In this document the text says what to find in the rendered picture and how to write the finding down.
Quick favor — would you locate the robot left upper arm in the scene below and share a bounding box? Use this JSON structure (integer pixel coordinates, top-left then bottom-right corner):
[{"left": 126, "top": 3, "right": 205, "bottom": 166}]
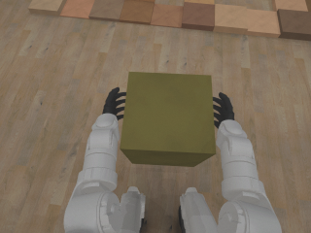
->
[{"left": 64, "top": 190, "right": 123, "bottom": 233}]

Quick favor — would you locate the left robot thigh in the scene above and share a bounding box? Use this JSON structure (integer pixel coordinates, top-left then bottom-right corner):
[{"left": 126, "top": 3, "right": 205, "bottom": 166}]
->
[{"left": 118, "top": 191, "right": 146, "bottom": 233}]

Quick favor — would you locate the right robot forearm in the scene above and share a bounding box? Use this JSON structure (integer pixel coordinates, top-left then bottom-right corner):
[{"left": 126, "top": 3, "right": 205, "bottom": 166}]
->
[{"left": 216, "top": 119, "right": 282, "bottom": 232}]

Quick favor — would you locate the robot right shin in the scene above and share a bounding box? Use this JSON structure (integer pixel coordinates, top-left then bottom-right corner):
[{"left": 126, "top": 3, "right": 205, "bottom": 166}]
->
[{"left": 183, "top": 187, "right": 205, "bottom": 233}]

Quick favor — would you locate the left robot forearm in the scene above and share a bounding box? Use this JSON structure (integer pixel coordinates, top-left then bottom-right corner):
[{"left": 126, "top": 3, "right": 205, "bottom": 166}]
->
[{"left": 63, "top": 113, "right": 120, "bottom": 231}]

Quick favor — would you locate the left robot hand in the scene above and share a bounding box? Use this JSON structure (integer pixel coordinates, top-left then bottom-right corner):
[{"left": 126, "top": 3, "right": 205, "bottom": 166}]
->
[{"left": 102, "top": 87, "right": 126, "bottom": 120}]

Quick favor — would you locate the carton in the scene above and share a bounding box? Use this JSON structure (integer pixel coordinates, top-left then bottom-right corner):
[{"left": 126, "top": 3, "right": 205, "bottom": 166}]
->
[{"left": 120, "top": 72, "right": 216, "bottom": 167}]

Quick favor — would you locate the right robot hand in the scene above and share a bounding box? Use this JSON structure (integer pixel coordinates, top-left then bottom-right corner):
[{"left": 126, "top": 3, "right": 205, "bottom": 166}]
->
[{"left": 213, "top": 92, "right": 235, "bottom": 129}]

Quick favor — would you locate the robot right upper arm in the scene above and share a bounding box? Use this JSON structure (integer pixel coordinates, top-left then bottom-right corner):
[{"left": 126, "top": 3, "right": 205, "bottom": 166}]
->
[{"left": 217, "top": 199, "right": 282, "bottom": 233}]

